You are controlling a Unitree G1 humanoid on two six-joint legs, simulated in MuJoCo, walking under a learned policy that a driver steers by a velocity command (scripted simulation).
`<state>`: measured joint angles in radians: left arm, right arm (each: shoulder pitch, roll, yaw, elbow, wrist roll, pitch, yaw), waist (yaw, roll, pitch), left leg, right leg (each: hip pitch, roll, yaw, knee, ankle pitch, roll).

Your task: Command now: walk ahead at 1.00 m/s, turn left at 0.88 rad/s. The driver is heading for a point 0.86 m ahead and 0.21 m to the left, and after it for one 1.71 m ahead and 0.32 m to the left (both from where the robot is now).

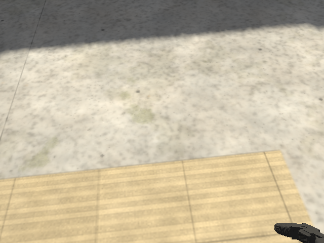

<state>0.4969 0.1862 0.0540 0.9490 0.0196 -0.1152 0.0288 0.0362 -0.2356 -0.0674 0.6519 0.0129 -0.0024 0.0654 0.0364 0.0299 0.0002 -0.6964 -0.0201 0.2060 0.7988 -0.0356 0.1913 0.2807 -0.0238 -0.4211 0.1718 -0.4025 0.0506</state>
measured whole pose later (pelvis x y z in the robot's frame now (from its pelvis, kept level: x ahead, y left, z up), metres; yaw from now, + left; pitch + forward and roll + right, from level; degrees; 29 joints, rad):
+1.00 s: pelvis +0.63 +0.11 +0.01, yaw +33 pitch +2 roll -1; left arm 0.17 0.28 0.03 0.78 0.00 0.00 0.03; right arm 0.10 -0.19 0.00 0.67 -0.03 0.00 0.01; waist 0.01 -0.03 0.00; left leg -0.45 -0.03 -0.03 0.54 -0.13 0.03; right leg -0.42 -0.05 0.01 0.90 -0.52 0.07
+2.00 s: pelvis +0.66 +0.04 +0.02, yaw -3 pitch +3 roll +1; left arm 0.14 0.24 0.04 0.61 0.01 0.02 0.02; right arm 0.13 -0.26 -0.07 0.72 0.00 0.03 -0.04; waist 0.00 0.02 -0.01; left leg -0.49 0.04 -0.04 0.85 -0.34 -0.07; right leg -0.33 0.08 0.06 0.52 -0.24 -0.07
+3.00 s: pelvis +0.67 +0.08 +0.01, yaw -4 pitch -1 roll +0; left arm 0.22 0.17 0.06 0.67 0.01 0.01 0.03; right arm 0.20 -0.18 -0.04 0.77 -0.01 -0.03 -0.02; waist 0.00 -0.01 0.02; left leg -0.24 -0.02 0.00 0.58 -0.33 0.02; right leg -0.26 0.04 0.10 0.57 -0.30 0.01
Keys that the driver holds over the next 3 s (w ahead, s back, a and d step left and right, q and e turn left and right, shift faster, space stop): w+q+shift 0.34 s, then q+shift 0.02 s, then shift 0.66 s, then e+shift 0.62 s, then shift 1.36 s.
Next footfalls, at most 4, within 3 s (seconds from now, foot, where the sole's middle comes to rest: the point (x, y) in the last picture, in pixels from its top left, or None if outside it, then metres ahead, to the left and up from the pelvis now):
0.08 left None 0.19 0.03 -0.76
0.46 right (193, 202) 0.69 -0.04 -0.76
0.82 left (127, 204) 0.67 0.24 -0.76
1.10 right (180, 189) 0.75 0.01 -0.76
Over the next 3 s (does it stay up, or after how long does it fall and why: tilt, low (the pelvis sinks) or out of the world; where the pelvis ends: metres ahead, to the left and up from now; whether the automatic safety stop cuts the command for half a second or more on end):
stays up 0.67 0.08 0.01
